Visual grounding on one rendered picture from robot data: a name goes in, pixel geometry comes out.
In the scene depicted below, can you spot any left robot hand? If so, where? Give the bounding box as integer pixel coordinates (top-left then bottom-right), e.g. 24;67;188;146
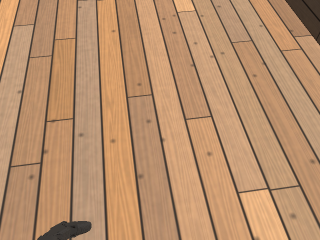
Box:
37;221;92;240

